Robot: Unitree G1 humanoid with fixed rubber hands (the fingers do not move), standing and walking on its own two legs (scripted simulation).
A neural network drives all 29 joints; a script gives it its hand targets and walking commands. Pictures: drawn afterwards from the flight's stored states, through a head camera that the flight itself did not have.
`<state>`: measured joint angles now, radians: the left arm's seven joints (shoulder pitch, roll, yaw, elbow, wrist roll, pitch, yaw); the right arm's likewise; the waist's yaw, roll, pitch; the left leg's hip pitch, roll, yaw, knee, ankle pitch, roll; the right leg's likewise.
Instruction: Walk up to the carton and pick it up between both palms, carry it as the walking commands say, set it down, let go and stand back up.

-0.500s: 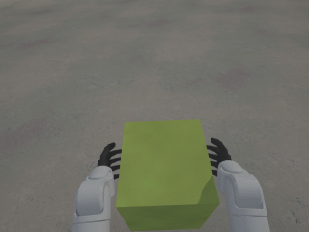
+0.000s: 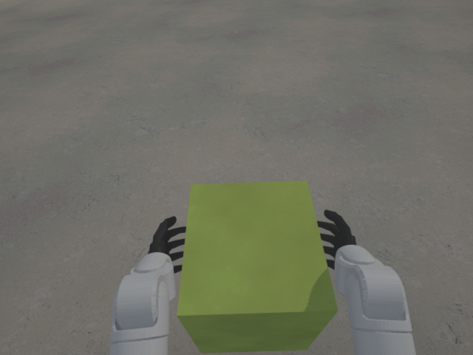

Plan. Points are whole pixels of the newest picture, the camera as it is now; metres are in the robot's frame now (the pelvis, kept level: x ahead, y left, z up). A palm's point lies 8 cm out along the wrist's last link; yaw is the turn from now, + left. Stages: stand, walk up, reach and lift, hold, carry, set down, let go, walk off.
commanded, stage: carry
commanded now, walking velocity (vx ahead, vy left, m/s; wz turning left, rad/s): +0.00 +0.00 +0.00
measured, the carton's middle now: (251, 271) +0.29 +0.00 +0.00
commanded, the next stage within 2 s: hold in 0.34 s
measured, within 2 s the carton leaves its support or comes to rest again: neither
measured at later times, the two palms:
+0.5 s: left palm (166, 279) +0.27 +0.14 +0.03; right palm (338, 270) +0.27 -0.15 +0.03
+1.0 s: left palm (157, 262) +0.28 +0.15 +0.06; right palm (335, 258) +0.27 -0.14 +0.06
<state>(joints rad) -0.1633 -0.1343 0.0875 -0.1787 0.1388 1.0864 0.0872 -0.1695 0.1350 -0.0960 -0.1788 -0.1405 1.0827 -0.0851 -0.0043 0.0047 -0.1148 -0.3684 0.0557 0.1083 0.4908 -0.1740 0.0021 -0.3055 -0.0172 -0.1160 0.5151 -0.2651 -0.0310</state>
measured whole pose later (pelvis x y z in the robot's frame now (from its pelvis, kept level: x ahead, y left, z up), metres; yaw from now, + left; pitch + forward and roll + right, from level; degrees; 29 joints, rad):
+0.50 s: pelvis +0.00 +0.00 +0.01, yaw -4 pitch -3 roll +1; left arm -0.13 -0.13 0.11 0.05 0.22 0.79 0.05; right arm -0.17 0.14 -0.09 0.11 -0.20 0.77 -0.05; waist 0.04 -0.02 0.05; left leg -0.20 0.03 0.04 0.43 -0.17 0.00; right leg -0.17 0.01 -0.04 0.46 -0.23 -0.03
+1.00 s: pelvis -0.03 +0.02 +0.00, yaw -7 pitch -10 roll +0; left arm -0.38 -0.19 0.32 0.34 0.33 0.74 0.02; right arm -0.43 0.17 -0.30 0.43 -0.34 0.69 0.01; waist 0.06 -0.01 0.05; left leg -0.10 0.00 0.01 0.41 -0.15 0.00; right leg -0.09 0.01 0.02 0.46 -0.20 -0.02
